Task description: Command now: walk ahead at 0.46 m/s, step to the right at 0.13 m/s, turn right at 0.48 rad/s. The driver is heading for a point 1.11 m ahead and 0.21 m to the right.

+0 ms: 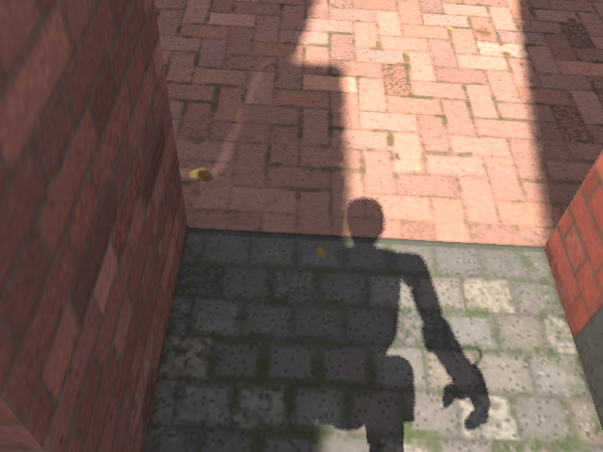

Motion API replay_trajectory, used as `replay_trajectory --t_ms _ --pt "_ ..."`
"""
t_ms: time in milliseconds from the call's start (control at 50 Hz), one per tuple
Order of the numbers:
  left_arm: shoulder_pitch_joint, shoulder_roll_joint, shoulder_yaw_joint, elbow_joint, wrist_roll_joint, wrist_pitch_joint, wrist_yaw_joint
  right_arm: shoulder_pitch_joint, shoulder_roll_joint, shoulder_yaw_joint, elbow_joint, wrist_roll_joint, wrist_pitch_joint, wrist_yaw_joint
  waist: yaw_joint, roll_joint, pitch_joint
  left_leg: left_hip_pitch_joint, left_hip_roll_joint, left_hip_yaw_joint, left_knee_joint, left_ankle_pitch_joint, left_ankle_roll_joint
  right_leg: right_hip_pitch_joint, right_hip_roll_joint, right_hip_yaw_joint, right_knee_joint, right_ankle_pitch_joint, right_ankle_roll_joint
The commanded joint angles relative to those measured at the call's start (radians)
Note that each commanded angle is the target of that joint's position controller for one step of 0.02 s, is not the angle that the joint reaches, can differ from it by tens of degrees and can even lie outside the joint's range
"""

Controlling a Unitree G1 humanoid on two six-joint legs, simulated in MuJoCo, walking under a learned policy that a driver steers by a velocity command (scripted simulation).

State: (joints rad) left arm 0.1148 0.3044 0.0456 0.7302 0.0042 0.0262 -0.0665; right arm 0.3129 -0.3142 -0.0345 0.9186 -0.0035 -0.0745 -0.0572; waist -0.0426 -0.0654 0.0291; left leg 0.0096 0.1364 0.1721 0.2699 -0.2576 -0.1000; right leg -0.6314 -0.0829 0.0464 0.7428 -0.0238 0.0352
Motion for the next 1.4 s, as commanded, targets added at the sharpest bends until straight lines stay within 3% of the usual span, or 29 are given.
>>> replay_trajectory --t_ms 20,60,100,120,140,160,200,240,340,480,560,620,660,680,700,720,740,780,820,920,1020,1060,1120,1140,1160,1180,1200,1240,1400 --pt "-0.026 0.071 0.024 -0.065 -0.013 -0.009 -0.016 -0.062 -0.225 -0.057 -0.069 0.006 0.032 -0.015 0.028 0.233 0.050 -0.098 0.219 -0.021 -0.074 0.101 0.168 0.102 0.004 -0.067 -0.051 -0.129 -0.025" --pt "0.024 0.119 0.058 -0.059 -0.024 -0.033 -0.022 -0.065 -0.256 -0.076 -0.090 0.026 0.045 -0.007 0.064 0.223 0.026 -0.098 0.208 -0.009 0.076 0.215 0.146 0.214 0.063 -0.137 -0.078 -0.209 -0.070" --pt "0.325 0.214 0.119 0.040 -0.028 -0.030 -0.009 -0.023 -0.181 -0.052 -0.112 -0.002 0.050 0.003 0.202 0.050 -0.115 -0.247 0.114 0.063 0.589 0.339 0.095 0.587 0.169 -0.136 -0.182 -0.180 -0.153" --pt "0.333 0.379 0.143 0.035 -0.027 -0.030 0.009 0.039 -0.015 -0.004 -0.192 -0.057 0.023 0.011 0.099 -0.349 -0.158 -0.708 -0.053 -0.002 1.023 -0.338 0.028 0.834 -0.086 0.421 -0.282 -0.291 -0.328" --pt "0.331 0.386 0.134 -0.006 -0.039 -0.045 0.018 0.008 -0.042 0.002 -0.229 -0.020 -0.032 0.022 0.113 -0.375 -0.338 -0.842 -0.106 -0.211 1.225 -0.381 0.052 0.916 -0.186 0.793 -0.528 -0.509 -0.435" --pt "0.335 0.256 0.107 0.004 -0.047 -0.072 0.017 -0.102 -0.142 -0.029 -0.239 0.055 -0.072 0.029 0.139 -0.127 -0.258 -0.905 -0.073 -0.258 1.253 -0.275 0.092 0.898 -0.211 0.751 -0.515 -0.452 -0.372" --pt "0.217 0.161 0.073 -0.033 -0.030 -0.098 0.017 -0.113 -0.141 -0.029 -0.204 0.012 -0.091 0.026 0.078 0.046 -0.167 -0.800 0.000 -0.274 1.085 -0.102 0.116 0.677 -0.146 0.520 -0.430 -0.208 -0.306" --pt "0.151 0.133 0.058 -0.060 -0.008 -0.098 0.029 -0.108 -0.164 -0.045 -0.205 -0.004 -0.075 0.030 0.032 -0.030 -0.125 -0.670 0.017 -0.286 0.971 -0.042 0.116 0.532 -0.102 0.421 -0.466 -0.059 -0.303" --pt "0.255 0.144 0.059 -0.044 -0.016 -0.112 0.068 -0.216 -0.115 -0.042 -0.221 -0.003 -0.038 0.048 0.073 0.038 -0.034 -0.756 -0.031 -0.267 0.663 0.078 0.069 0.565 -0.101 0.372 -0.522 0.126 -0.305" --pt "0.367 0.098 0.034 0.029 -0.012 -0.102 0.107 -0.412 -0.064 -0.030 -0.286 -0.009 -0.060 0.088 0.146 -0.021 0.046 -0.664 -0.119 -0.211 0.308 0.415 0.055 0.491 -0.017 0.267 -0.548 -0.016 -0.215" --pt "0.412 0.129 0.040 0.080 -0.020 -0.091 0.109 -0.492 -0.060 -0.027 -0.330 -0.008 -0.073 0.104 0.161 -0.022 0.097 -0.642 -0.165 -0.185 0.197 0.394 0.088 0.571 -0.078 0.299 -0.510 0.132 -0.197" --pt "0.393 0.139 0.043 0.093 -0.009 -0.083 0.109 -0.374 -0.120 -0.054 -0.315 -0.005 -0.079 0.101 0.089 -0.092 -0.008 -0.484 -0.217 -0.147 0.174 0.252 0.147 0.694 -0.081 0.267 -0.330 0.634 -0.159" --pt "0.307 0.138 0.035 0.067 -0.002 -0.088 0.097 -0.062 -0.186 -0.078 -0.253 -0.005 -0.078 0.079 -0.084 -0.127 -0.216 -0.074 -0.131 -0.220 0.197 0.317 0.237 0.598 -0.046 0.235 -0.004 0.740 -0.124" --pt "0.353 0.038 0.004 0.052 0.028 -0.096 0.091 0.113 -0.256 -0.087 -0.217 -0.023 -0.071 0.072 -0.092 0.111 -0.385 0.288 0.088 -0.505 0.275 0.386 0.344 0.335 0.084 0.193 0.336 0.266 -0.086" --pt "0.511 -0.019 -0.014 0.090 -0.016 -0.103 0.087 0.158 -0.204 -0.081 -0.171 -0.007 -0.065 0.080 -0.035 0.407 -0.499 0.490 0.295 -0.953 0.151 0.252 0.500 0.068 0.214 0.158 0.663 -0.559 -0.040" --pt "0.422 0.110 0.009 0.085 -0.035 -0.112 0.089 0.093 -0.131 -0.064 -0.185 0.024 -0.059 0.074 -0.054 0.256 -0.332 0.340 0.247 -0.918 0.086 0.066 0.451 -0.028 0.128 0.185 0.739 -0.507 -0.047" --pt "0.269 0.145 0.016 0.043 -0.042 -0.119 0.087 0.006 -0.105 -0.057 -0.199 0.018 -0.055 0.066 -0.054 0.160 -0.180 0.171 0.197 -0.736 0.054 0.114 0.405 -0.044 0.085 0.145 0.704 -0.430 -0.047" --pt "0.189 0.122 0.020 0.027 -0.030 -0.130 0.087 -0.048 -0.106 -0.054 -0.181 -0.002 -0.046 0.064 0.020 0.047 -0.049 -0.084 0.121 -0.558 0.002 0.336 0.367 0.014 0.029 0.087 0.587 -0.381 -0.039" --pt "0.207 0.061 0.010 0.017 -0.040 -0.118 0.081 -0.061 -0.075 -0.041 -0.190 -0.013 -0.044 0.074 0.055 0.104 -0.014 -0.171 0.082 -0.495 -0.069 0.315 0.379 0.039 0.003 0.068 0.526 -0.368 -0.044" --pt "0.070 0.007 -0.018 -0.054 0.005 -0.118 0.073 -0.056 -0.159 -0.065 -0.197 0.002 -0.018 0.073 0.035 0.109 -0.004 -0.222 0.028 -0.332 -0.124 0.364 0.366 0.055 -0.052 -0.004 0.085 -0.147 -0.007" --pt "-0.080 0.055 -0.014 -0.089 -0.044 -0.133 0.051 0.053 -0.157 -0.062 -0.168 0.026 0.001 0.082 -0.042 0.146 -0.025 -0.137 0.015 -0.301 -0.068 0.310 0.321 0.126 0.003 -0.047 -0.136 0.034 -0.020" --pt "-0.098 0.079 -0.007 -0.096 -0.024 -0.136 0.044 0.069 -0.154 -0.061 -0.168 0.029 0.011 0.084 -0.042 0.143 0.006 -0.094 0.052 -0.353 -0.024 0.303 0.319 0.119 0.015 -0.049 -0.176 -0.027 -0.046" --pt "0.112 0.151 0.036 -0.025 0.005 -0.150 0.049 0.077 -0.120 -0.049 -0.165 0.017 0.019 0.086 0.081 0.127 -0.115 -0.092 -0.027 -0.305 0.259 0.449 0.247 0.444 0.028 -0.054 -0.279 -0.001 -0.102" --pt "0.291 0.235 0.058 0.002 0.019 -0.152 0.063 0.086 -0.047 -0.019 -0.190 -0.005 0.014 0.088 0.144 -0.007 -0.274 -0.271 -0.087 -0.250 0.569 0.202 0.190 0.717 -0.190 0.178 -0.257 0.019 -0.186" --pt "0.365 0.325 0.084 0.038 0.018 -0.131 0.062 0.216 0.008 -0.004 -0.220 0.014 -0.012 0.091 0.091 -0.253 -0.393 -0.626 -0.212 -0.243 0.867 -0.295 0.133 1.000 -0.365 0.581 -0.354 -0.249 -0.342" --pt "0.365 0.223 0.066 0.034 -0.004 -0.124 0.059 0.125 -0.094 -0.023 -0.218 0.036 -0.024 0.087 0.147 -0.144 -0.319 -0.772 -0.165 -0.327 0.954 -0.314 0.127 0.966 -0.337 0.600 -0.437 -0.491 -0.314" --pt "0.309 0.190 0.060 0.033 -0.005 -0.121 0.061 0.047 -0.118 -0.035 -0.230 0.050 -0.031 0.074 0.153 -0.111 -0.197 -0.838 -0.115 -0.297 1.007 -0.221 0.120 0.899 -0.311 0.479 -0.464 -0.476 -0.271" --pt "0.166 0.126 0.045 0.019 0.013 -0.121 0.066 -0.003 -0.109 -0.047 -0.232 0.029 -0.022 0.053 0.090 -0.019 -0.078 -0.759 -0.058 -0.296 0.936 -0.101 0.113 0.678 -0.266 0.314 -0.500 -0.221 -0.221" --pt "0.102 0.132 0.052 0.041 0.019 -0.112 0.110 -0.066 -0.027 -0.067 -0.276 0.039 0.050 0.068 0.013 -0.054 0.027 -0.730 -0.040 -0.247 0.777 0.209 0.060 0.507 -0.193 -0.090 -0.590 0.030 -0.178"
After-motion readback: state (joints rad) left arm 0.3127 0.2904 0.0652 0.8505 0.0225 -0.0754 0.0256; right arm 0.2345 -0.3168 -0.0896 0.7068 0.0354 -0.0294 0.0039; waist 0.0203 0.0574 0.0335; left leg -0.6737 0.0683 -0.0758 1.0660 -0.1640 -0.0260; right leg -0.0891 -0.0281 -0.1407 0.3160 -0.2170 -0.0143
